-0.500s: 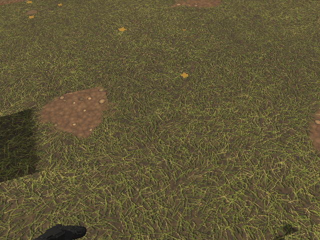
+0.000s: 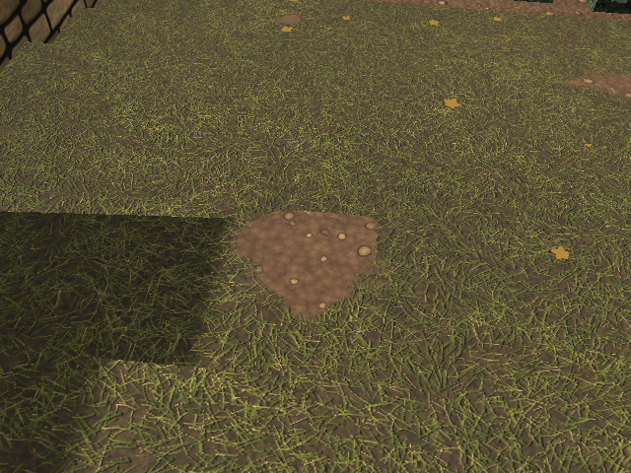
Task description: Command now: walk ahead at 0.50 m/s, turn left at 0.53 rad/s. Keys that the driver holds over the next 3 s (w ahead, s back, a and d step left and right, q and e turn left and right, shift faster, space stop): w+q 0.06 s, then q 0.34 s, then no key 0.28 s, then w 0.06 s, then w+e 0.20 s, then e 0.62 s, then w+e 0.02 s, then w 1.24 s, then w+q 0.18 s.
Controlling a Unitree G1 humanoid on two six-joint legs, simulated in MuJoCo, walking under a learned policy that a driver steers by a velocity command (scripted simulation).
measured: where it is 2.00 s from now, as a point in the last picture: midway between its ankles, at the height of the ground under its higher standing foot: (324, 465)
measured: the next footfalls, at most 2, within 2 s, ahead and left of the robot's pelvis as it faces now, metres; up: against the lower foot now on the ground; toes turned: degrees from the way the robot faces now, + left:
left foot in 0.12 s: +0.27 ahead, +0.15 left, -0.17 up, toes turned +11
right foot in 0.48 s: +0.49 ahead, -0.06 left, -0.17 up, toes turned +13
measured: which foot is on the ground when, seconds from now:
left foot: up 0.00-0.10, down 0.12-1.00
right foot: down 0.00-0.14, up 0.16-0.46, down 0.48-1.00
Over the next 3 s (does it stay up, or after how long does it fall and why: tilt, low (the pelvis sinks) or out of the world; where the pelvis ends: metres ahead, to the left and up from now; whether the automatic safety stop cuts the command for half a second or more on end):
stays up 1.19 -0.08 -0.30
